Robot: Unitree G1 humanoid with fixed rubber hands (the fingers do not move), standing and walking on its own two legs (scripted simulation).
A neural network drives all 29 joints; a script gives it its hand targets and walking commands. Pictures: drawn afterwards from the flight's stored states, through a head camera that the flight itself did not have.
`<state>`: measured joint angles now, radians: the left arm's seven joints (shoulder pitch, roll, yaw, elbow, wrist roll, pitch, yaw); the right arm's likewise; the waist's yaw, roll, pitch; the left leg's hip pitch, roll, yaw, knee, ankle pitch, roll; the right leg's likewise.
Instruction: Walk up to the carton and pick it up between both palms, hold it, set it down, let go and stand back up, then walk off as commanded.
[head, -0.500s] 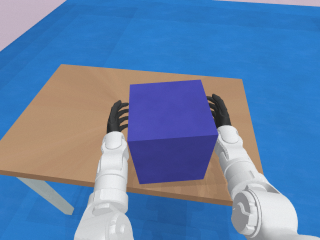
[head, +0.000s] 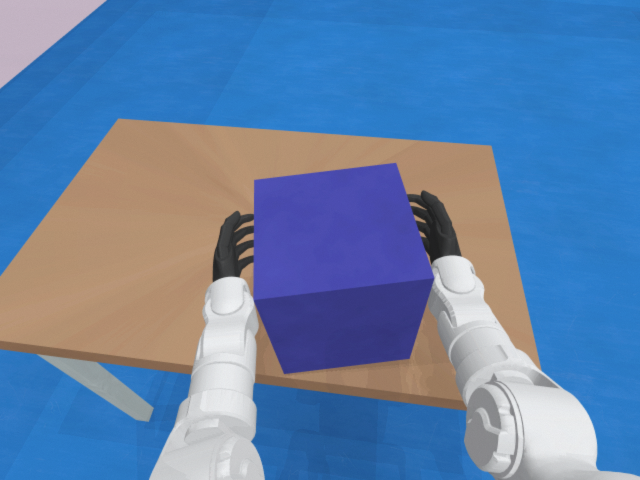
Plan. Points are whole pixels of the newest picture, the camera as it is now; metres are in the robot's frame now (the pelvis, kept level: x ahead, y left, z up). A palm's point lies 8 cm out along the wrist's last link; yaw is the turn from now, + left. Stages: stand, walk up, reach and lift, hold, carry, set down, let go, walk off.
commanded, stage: set down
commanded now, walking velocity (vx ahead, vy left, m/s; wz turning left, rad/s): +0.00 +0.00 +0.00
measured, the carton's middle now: (336, 274) +0.39 +0.05 +0.01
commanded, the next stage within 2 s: none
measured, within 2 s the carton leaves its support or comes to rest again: rests again in 0.08 s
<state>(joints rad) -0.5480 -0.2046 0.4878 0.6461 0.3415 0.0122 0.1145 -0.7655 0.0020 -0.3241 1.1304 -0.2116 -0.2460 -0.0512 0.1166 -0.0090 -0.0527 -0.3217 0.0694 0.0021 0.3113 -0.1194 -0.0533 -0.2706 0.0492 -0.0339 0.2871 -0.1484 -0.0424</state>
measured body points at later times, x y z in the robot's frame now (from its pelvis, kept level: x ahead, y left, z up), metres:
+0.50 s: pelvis -0.01 +0.00 +0.00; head +0.04 +0.00 +0.45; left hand +0.36 +0.18 +0.03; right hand +0.42 -0.09 +0.04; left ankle +0.01 +0.15 -0.75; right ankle -0.01 -0.09 -0.75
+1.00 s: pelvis -0.02 +0.01 -0.01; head +0.05 +0.01 +0.44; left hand +0.37 +0.19 +0.03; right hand +0.43 -0.09 +0.03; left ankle +0.01 +0.15 -0.75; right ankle -0.01 -0.09 -0.75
